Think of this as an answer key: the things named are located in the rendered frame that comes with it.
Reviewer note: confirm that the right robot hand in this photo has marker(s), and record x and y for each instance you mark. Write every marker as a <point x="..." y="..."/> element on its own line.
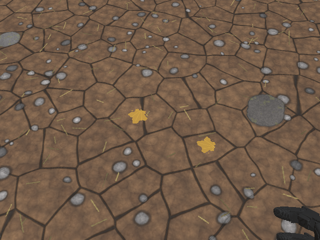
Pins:
<point x="303" y="216"/>

